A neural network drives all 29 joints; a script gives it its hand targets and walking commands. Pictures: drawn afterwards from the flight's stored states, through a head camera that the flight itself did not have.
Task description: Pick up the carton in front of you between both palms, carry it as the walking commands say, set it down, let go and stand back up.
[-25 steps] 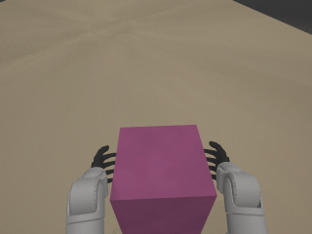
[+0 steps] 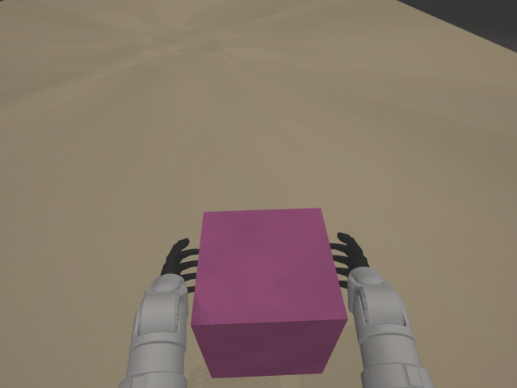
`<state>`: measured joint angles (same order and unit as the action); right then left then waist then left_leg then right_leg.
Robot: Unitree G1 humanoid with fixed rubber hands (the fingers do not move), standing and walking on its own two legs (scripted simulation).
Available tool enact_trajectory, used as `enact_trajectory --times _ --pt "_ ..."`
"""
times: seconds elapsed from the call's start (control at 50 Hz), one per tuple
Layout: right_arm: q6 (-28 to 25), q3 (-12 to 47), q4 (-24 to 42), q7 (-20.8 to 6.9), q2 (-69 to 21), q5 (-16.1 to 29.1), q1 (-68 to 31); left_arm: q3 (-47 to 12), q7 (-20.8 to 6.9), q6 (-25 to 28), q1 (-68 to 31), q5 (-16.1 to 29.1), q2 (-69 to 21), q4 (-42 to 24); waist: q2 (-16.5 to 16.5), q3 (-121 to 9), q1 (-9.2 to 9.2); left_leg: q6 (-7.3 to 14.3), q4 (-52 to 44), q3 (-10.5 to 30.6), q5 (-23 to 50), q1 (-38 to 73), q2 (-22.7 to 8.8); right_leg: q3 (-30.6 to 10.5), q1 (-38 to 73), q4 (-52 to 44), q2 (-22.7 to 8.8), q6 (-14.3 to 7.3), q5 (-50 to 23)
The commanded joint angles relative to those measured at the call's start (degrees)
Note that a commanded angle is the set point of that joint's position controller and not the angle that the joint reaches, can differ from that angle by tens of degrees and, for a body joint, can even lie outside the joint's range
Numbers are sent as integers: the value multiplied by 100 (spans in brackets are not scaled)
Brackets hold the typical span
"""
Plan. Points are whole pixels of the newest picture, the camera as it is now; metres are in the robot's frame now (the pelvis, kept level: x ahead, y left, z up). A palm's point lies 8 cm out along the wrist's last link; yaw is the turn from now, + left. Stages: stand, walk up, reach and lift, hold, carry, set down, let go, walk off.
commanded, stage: carry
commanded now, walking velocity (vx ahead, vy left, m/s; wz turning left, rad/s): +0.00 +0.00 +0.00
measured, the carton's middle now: (264, 295) +0.32 +0.00 -0.05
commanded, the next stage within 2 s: hold in 0.30 s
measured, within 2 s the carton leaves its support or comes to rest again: neither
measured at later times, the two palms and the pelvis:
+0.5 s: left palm (159, 298) +0.27 +0.16 +0.04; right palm (351, 284) +0.28 -0.13 +0.04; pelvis -0.01 +0.00 +0.01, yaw +3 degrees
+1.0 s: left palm (164, 292) +0.28 +0.16 +0.03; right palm (342, 265) +0.32 -0.13 +0.03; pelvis -0.02 -0.04 +0.00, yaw +9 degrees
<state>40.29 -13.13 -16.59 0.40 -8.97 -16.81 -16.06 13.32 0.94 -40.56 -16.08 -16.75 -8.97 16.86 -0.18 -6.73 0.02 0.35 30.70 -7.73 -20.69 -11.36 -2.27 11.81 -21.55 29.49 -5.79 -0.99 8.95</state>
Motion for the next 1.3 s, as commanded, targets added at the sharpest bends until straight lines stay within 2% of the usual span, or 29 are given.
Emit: enact_trajectory --times 0.0,0.1,0.28,0.3,0.34,0.36,0.38,0.4,0.44,0.56,0.72,0.78,0.86,0.94,1.02,1.08,1.14,1.2,1.28 --pt "-420 2904 148 -1331 -5305 1403 -2741 -2935 -1403 459 -2845 1461 -5322 -246 9 -1277 1 80 -665 544 854 -376 -636 -656 1174 -275 -494 34 -737" --pt "-210 3271 510 -1306 -5368 1616 -2494 -3286 -1388 250 -2592 1668 -5359 -610 10 -1392 12 68 -555 529 1103 -320 -634 -641 1201 -218 -500 38 -958" --pt "-64 3336 733 -1270 -5225 1676 -2432 -3333 -1353 102 -2528 1704 -5221 -824 5 -1266 7 70 -570 537 1045 -405 -634 -643 1119 -226 -500 53 -908" --pt "-28 3222 822 -1321 -5282 1577 -2040 -3202 -1426 137 -2213 1616 -5483 -588 -584 -356 103 138 -1228 1487 2182 -1000 427 -1273 2883 -269 1115 -122 -1596" --pt "-122 3340 1069 -1337 -5195 1592 -2258 -3087 -1375 337 -2273 1449 -5299 -735 -284 -717 -83 146 -1156 1392 2164 -678 507 -1481 3209 -416 1043 -72 -1685" --pt "-147 3357 995 -1318 -5191 1588 -2238 -3093 -1363 371 -2349 1492 -5311 -729 -256 -673 -76 135 -1167 1437 2308 -827 518 -1527 3409 -414 1027 -80 -1874" --pt "-170 3344 1044 -1307 -5114 1588 -2190 -3071 -1333 394 -2254 1486 -5303 -683 -262 -741 -67 120 -1190 1451 2518 -498 539 -1535 3363 -423 1054 -34 -2005" --pt "-198 3403 1126 -1334 -5076 1633 -2264 -3026 -1308 408 -2151 1430 -5279 -590 -299 -801 -55 101 -1269 1463 2501 -104 555 -1503 3142 -486 1115 28 -1887" --pt "-205 3418 1072 -1313 -5076 1614 -2190 -3094 -1306 436 -2231 1490 -5267 -605 -204 -818 -40 68 -1251 1418 2516 -89 546 -1497 3158 -531 1140 30 -1794" --pt "-216 3179 729 -1316 -5165 1419 -2236 -3087 -1468 466 -2637 1538 -5290 -400 -127 -453 117 108 -1524 1391 1306 -596 509 -1457 3356 -617 1140 33 -1059" --pt "-201 3110 360 -1471 -5427 1425 -2710 -2835 -1619 532 -3064 1432 -5349 -54 -45 -331 31 243 -1624 1336 440 -951 561 -1498 3529 -702 1051 99 -447" --pt "-241 2837 -78 -1480 -5581 1334 -3205 -2483 -1728 633 -3575 1223 -5211 362 22 -218 8 312 -1469 1276 -38 -1148 601 -1590 3441 -728 979 121 267" --pt "-439 2065 -1025 -1442 -5690 981 -3977 -1643 -1854 950 -4403 711 -4957 1315 172 -84 -4 316 -1006 1182 -405 -1357 671 -1826 3080 -778 850 173 1278" --pt "-721 960 -1703 -1153 -5148 369 -4371 -499 -1686 1284 -4757 2 -4384 2140 149 186 -27 295 -527 1201 -503 -1789 683 -1937 2516 -556 865 208 1596" --pt "-1107 10 -1966 -853 -4296 -203 -4156 338 -1446 1554 -4533 -573 -3646 2520 69 105 -1 246 -85 1130 -242 -2396 771 -1845 1853 -75 955 207 1005" --pt "-1629 -136 -1923 -718 -3914 -374 -3989 369 -1374 1994 -4397 -618 -3382 2495 19 -363 115 188 243 1066 182 -2793 911 -1719 1349 413 1022 187 -29" --pt "-2286 275 -1859 -644 -4091 -272 -4014 -86 -1408 2577 -4430 -347 -3617 2423 1 -1137 192 124 589 1048 553 -3330 1058 -1649 1117 909 1067 168 -1027" --pt "-2884 933 -1701 -663 -4432 -36 -4282 -784 -1401 3159 -4610 42 -4006 2431 -7 -2162 176 43 1068 1054 879 -4136 1088 -1632 992 1521 1081 171 -1665" --pt "-3277 1986 -1295 -746 -4866 444 -4772 -1828 -1264 3565 -5061 597 -4535 2118 24 -4195 197 -133 1753 1015 1476 -4947 1136 -1559 1075 2482 1135 215 -2662"
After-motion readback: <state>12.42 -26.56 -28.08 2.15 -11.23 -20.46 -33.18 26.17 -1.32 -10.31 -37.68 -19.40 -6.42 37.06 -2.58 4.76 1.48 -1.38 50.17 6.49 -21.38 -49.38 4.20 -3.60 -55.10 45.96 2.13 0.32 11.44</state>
